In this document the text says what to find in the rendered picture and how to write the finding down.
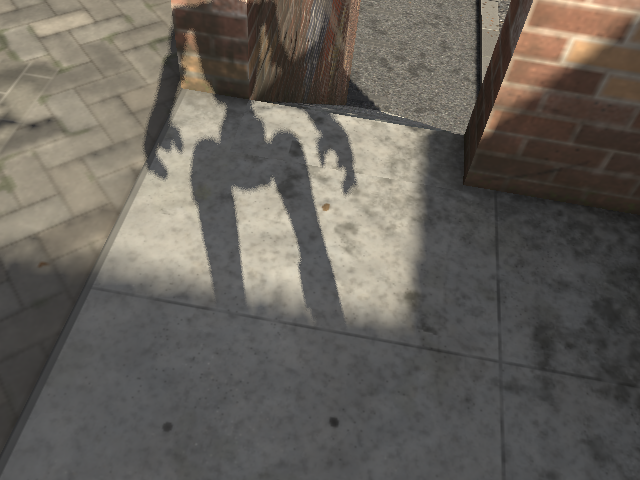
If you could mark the stairs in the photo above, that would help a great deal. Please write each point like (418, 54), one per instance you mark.
(360, 113)

